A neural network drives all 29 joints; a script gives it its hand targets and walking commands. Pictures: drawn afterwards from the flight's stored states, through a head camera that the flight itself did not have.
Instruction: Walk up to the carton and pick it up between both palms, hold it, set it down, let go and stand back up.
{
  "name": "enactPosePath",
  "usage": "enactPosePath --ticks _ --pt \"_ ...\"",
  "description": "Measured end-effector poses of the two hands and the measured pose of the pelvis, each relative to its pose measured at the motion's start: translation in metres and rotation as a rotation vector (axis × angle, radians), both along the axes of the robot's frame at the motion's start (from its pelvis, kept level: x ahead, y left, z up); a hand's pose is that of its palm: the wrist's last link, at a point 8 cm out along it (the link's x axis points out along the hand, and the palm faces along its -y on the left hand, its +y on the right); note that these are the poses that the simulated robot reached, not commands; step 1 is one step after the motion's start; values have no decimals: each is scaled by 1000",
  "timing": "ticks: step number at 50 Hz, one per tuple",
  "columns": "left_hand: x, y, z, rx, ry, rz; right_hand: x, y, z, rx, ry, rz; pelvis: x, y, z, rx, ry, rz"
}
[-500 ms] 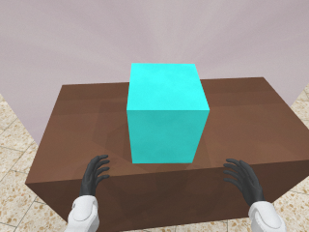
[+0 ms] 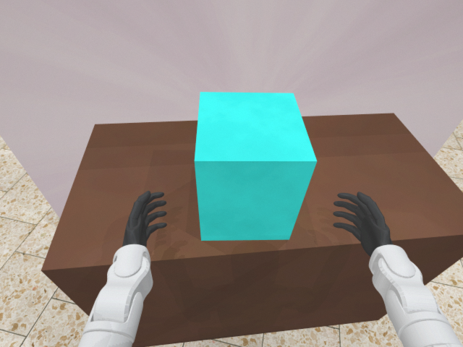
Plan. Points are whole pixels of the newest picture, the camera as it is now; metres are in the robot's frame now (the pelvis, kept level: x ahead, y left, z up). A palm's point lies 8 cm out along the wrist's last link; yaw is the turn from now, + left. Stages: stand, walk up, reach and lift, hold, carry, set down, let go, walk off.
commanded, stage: reach and lift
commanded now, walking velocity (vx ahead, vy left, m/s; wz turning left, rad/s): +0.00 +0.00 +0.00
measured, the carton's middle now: (246, 168) +0.49 +0.01 +0.03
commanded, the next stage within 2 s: none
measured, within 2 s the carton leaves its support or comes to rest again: neither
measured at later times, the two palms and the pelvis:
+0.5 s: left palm (133, 190) +0.35 +0.20 +0.11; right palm (371, 182) +0.39 -0.20 +0.12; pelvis +0.00 -0.01 +0.00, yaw -1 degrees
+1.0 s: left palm (134, 146) +0.40 +0.20 +0.16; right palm (367, 135) +0.45 -0.19 +0.17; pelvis +0.00 -0.01 +0.00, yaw +0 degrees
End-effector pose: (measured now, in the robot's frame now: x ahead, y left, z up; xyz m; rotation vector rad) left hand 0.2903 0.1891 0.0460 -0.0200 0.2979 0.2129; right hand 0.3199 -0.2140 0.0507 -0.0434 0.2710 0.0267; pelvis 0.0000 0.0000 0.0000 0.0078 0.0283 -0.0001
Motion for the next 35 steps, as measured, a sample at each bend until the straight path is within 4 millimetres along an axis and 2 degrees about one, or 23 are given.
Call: enactPosePath --ticks 11,16,23,28,35 --pt "17 15 21 -15 50 37 28 2 25 -8 29 -14 -5 -1 1 -1 -7 -4" --pt "33 13 30 -21 66 29 44 5 36 -4 43 -25 -7 -3 1 -1 9 -7" --pt "51 10 53 -24 52 26 64 11 58 4 26 -19 -4 -5 1 0 24 -15" --pt "64 12 70 -25 64 25 79 9 74 5 30 -33 -2 -6 1 1 28 -15" --pt "80 16 81 -37 78 33 97 7 86 3 51 -32 -2 -10 1 3 49 -15"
